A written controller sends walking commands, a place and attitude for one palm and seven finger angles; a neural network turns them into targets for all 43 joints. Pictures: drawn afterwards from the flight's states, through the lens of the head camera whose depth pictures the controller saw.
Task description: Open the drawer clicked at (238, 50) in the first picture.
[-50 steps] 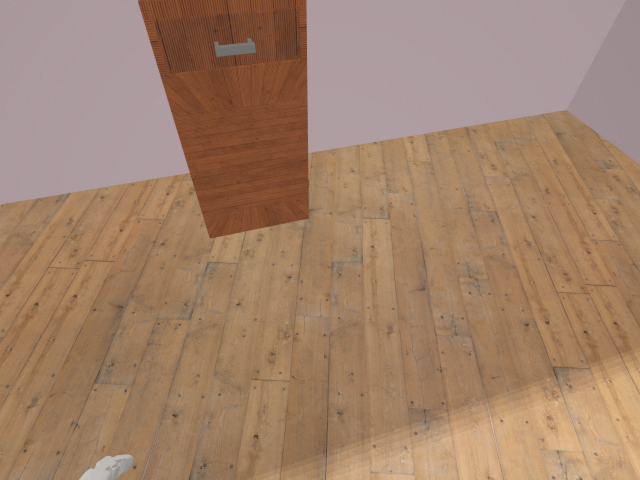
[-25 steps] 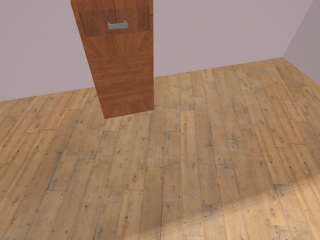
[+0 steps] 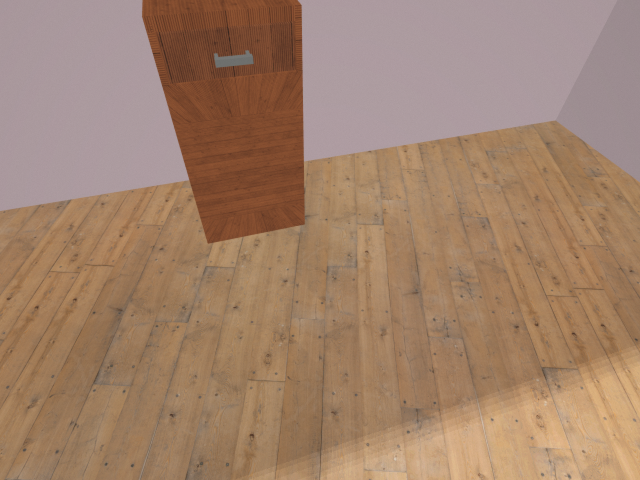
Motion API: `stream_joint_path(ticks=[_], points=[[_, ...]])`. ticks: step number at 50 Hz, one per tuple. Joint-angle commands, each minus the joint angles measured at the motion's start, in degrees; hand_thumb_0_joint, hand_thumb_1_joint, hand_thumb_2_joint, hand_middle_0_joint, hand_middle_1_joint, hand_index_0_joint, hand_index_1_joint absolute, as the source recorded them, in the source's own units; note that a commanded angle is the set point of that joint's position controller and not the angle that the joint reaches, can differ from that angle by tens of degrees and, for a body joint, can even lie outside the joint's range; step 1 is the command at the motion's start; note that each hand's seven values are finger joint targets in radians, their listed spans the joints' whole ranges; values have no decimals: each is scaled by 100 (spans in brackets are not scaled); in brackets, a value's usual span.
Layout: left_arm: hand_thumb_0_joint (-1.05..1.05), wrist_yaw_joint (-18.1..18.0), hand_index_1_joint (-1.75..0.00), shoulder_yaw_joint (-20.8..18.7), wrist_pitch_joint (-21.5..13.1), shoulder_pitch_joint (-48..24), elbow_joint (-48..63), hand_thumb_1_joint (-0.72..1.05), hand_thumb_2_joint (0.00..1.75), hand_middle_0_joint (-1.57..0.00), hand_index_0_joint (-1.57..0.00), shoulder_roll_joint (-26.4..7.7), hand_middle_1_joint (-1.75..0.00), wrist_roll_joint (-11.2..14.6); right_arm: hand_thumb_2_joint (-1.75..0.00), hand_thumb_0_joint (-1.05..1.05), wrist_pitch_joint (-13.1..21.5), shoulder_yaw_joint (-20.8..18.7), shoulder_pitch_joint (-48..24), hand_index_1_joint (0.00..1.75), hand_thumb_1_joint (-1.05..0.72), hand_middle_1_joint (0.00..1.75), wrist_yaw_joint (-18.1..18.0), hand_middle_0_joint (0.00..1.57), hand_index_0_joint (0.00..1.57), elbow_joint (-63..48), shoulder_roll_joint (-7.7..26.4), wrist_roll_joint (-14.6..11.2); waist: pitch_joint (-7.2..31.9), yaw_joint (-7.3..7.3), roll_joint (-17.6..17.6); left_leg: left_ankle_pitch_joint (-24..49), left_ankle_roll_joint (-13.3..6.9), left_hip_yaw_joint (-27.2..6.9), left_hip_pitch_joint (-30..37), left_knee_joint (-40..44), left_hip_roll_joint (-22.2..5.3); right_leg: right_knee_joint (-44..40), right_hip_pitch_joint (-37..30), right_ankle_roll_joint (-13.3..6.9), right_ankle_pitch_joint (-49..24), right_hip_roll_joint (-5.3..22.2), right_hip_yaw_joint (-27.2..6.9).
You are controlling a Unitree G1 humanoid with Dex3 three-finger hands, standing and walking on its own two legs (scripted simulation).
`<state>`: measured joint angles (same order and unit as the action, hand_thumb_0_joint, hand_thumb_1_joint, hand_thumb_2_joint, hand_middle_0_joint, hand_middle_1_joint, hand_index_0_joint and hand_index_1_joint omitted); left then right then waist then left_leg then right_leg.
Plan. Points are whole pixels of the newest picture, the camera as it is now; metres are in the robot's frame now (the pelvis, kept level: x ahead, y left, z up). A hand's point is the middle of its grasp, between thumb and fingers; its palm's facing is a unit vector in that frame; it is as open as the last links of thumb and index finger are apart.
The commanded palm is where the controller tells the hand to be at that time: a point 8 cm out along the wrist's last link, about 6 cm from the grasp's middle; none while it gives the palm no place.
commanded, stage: look at it before walking up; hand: left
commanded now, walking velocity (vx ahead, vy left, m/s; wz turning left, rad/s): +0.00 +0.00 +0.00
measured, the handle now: (233, 57) +1.19 +0.33 +0.00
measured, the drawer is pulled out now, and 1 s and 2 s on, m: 0.00 0.00 0.00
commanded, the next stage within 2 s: walk to a spot facing it in 0.54 s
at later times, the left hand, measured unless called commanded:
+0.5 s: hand out of the picture +0.06 +0.25 -0.16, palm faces -0.03 -0.94 -0.33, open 7.4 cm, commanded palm none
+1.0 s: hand out of the picture +0.06 +0.18 -0.19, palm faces -0.08 -0.97 -0.22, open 7.4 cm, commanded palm none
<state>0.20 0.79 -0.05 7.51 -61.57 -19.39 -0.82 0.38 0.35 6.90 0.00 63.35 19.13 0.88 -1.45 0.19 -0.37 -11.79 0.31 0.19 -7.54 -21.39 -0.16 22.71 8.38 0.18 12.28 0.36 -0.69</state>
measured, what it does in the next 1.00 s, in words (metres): shifts its weight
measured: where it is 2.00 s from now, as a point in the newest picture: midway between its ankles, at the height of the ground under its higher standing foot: (345, 438)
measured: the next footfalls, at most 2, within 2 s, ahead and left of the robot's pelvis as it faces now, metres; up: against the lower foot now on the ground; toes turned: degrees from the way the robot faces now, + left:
left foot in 1.38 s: +0.37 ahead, +0.08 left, +0.00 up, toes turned -6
right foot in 1.98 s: +0.48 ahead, -0.24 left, +0.00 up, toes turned -43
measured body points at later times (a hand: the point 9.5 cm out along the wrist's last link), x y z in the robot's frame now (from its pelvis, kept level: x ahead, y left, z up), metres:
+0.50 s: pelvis +0.00 +0.00 +0.00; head +0.00 +0.00 +0.45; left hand +0.06 +0.30 -0.13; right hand +0.07 -0.29 -0.13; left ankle +0.00 +0.12 -0.75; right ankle +0.00 -0.12 -0.75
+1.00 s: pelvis +0.06 -0.02 -0.02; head +0.05 -0.03 +0.43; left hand +0.06 +0.23 -0.17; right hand +0.03 -0.27 -0.18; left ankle +0.00 +0.12 -0.74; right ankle +0.02 -0.11 -0.75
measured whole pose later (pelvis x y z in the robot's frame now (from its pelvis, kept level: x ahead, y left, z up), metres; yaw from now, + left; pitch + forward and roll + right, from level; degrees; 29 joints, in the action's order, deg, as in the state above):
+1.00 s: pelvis +0.06 -0.02 -0.02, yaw -6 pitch -1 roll +0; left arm 1.9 -1.3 -0.4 20.2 -61.1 -11.7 -1.8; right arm 0.4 -1.5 17.3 0.1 62.5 13.4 1.3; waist -0.4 0.7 1.9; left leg -26.7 0.9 5.3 -10.8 -40.7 -5.2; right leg 36.2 13.2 -2.0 20.7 -1.5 2.4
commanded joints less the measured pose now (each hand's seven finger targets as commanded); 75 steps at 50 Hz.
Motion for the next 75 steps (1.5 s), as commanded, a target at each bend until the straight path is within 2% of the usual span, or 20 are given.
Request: stream_joint_path(ticks=[1, 32, 34, 36, 41, 43, 46, 47, 49, 50, 52, 54, 58, 64, 67, 68, 69, 70, 73, 75], points=[[0, -83, -30, -266, -127, -275, 356, 90, 90, -20, -20, -1197, -30, 19, -90, 0, 158, -233, -269, 30, -90, 30, -79, 20, 20, -356, 1180, -33, 245, -2, -44, 538, -195, -559, -24, 382, -643, -472, 66, -192, -404, 634, -585], [0, -81, -30, -249, -144, -174, 267, 90, 90, -20, -20, -1197, -30, 12, -90, 0, 165, -236, -256, 30, -90, 30, -72, 20, 20, -304, 1210, -45, 292, -10, -4, 657, -195, -584, 80, 439, -677, -525, 44, -166, -547, 641, -551], [0, -97, -30, -116, -21, 205, 100, 90, 90, -20, -20, -498, -30, 18, -90, 0, 71, -80, 89, 30, -90, 30, -53, 20, 20, -148, 504, 6, 320, -9, -37, -4, -80, -384, 128, 312, -647, -474, 152, -90, 188, 566, -570], [0, -43, -30, -149, 67, 380, 129, 90, 90, -20, -20, -503, -30, -18, -90, 0, 6, -132, 283, 30, -90, 30, -38, 20, 20, -163, 520, 41, 60, -8, 43, -1299, -123, -354, -57, 299, -659, -396, 539, -158, 1309, 438, -663], [0, 102, -30, -288, 49, 653, 433, 90, 90, -20, -20, -348, -30, -60, -90, 0, 31, -345, 602, 30, -90, 30, -55, 20, 20, -371, 824, 45, -535, -46, 496, -2638, -530, -941, -204, 569, -1233, 700, 1535, -233, 1672, -57, -407], [0, 137, -30, -311, -12, 684, 532, 90, 90, -20, -20, -77, -30, -53, -90, 0, 108, -428, 784, 30, -90, 30, -75, 20, 20, -395, 895, 26, -539, -76, 937, -2154, -823, -1238, 72, 740, -1761, 1527, 1812, -154, 1156, -169, 146], [0, 164, -30, -369, -114, 870, 597, 90, 90, -20, -20, 89, -30, -54, -90, 0, 175, -446, 853, 30, -90, 30, -77, 20, 20, -439, 660, 29, -423, 36, 773, -780, -803, -673, -64, 66, -1737, 1222, 1306, -134, 1218, 19, 289], [0, 154, -30, -403, -152, 1351, 430, 90, 90, -20, -20, 94, -30, -67, -90, 0, 176, -419, 706, 30, -90, 30, -77, 20, 20, -476, 545, 32, -350, 287, 513, -514, -539, -165, -655, -780, -1397, 585, 390, -219, 748, 19, 229], [0, 0, -30, -609, -268, 2818, 2, 90, 90, -20, -20, -752, -30, -60, -90, 0, 253, -258, -9, 30, -90, 30, -8, 20, 20, -978, -143, -8, -209, 814, -2067, -2214, 65, 915, -3346, -3738, -164, -981, -1457, -1074, -16, 1962, -3209], [0, -89, -30, -559, -296, 3066, -81, 90, 90, -20, -20, -641, -30, 17, -90, 0, 283, -304, -258, 30, -90, 30, -21, 20, 20, -1060, 82, 23, -325, 842, -1418, -2062, 10, 292, -3558, -4220, -350, -897, -1417, -1301, -789, 2068, -3410], [0, -129, -30, -491, -319, 2746, -41, 90, 90, -20, -20, -255, -30, -23, -90, 0, 309, -325, -349, 30, -90, 30, -12, 20, 20, -1016, -73, 21, -582, 619, -601, -1552, 23, 149, -3690, -4543, -624, -734, -1155, -1523, -1252, 1894, -2886], [0, -132, -30, -440, -358, 2375, 80, 90, 90, -20, -20, -73, -30, -60, -90, 0, 258, -337, -157, 30, -90, 30, 34, 20, 20, -923, -250, 44, -507, 321, -145, -1100, 117, 206, -3396, -4342, -678, -806, -754, -1356, -1065, 1615, -2203], [0, -145, -30, -411, -426, 2202, 65, 90, 90, -20, -20, 110, -30, -61, -90, 0, 161, -366, -21, 30, -90, 30, 118, 20, 20, -942, -459, 10, -518, 88, -595, -267, 228, 401, -3024, -3738, -624, -1095, -250, -1120, -1090, 1197, -1445], [0, -186, -30, -463, -411, 2227, -61, 90, 90, -20, -20, 139, -30, -72, -90, 0, 280, -340, -444, 30, -90, 30, 169, 20, 20, -1182, -621, -30, -518, 190, -812, -4, 68, 659, -1940, -1970, -401, -830, -109, -853, -1817, 990, -1066], [0, -177, -30, -539, -415, 1938, -9, 90, 90, -20, -20, 93, -30, -36, -90, 0, 371, -447, 1079, 30, -90, 30, 19, 20, 20, -729, -310, 10, 183, -488, -550, 368, -73, 656, 139, -1008, -180, 861, 213, -641, -2726, 662, -751], [0, -141, -30, -529, -410, 2092, 22, 90, 90, -20, -20, 310, -30, 8, -90, 0, 393, -561, 1884, 30, -90, 30, -67, 20, 20, -498, 145, 59, 814, -746, 191, 306, -208, 37, 1507, -890, -826, 2130, 913, -496, -1819, 377, -570], [0, -63, -30, -508, -376, 2441, 104, 90, 90, -20, -20, 656, -30, 75, -90, 0, 414, -704, 2417, 30, -90, 30, -97, 20, 20, -393, 738, 129, 1407, -713, 1889, 33, -713, -2196, 2388, -153, -2548, 4128, 2123, -245, 1604, -384, 113], [0, -75, -30, -460, -371, 2137, 285, 90, 90, -20, -20, 637, -30, 25, -90, 0, 343, -674, 2394, 30, -90, 30, -104, 20, 20, -453, 809, 48, 1213, -668, 1703, -695, -1009, -2992, 1812, 572, -2945, 5093, 2441, -305, 2088, -247, -258], [0, 35, -30, -534, -239, 1391, 377, 90, 90, -20, -20, 638, -30, -91, -90, 0, 396, -453, 1044, 30, -90, 30, -100, 20, 20, -733, -183, 55, -407, -176, 727, -1762, -753, -1610, -498, 1162, -2446, 5554, 2695, -257, 839, 466, -151], [0, 115, -30, -541, -104, 1527, 345, 90, 90, -20, -20, 771, -30, -128, -90, 0, 479, -373, 934, 30, -90, 30, -122, 20, 20, -661, -484, 49, -463, 98, 628, -1090, -564, -618, -1037, 1103, -2094, 5223, 2268, -199, 466, 578, -41]])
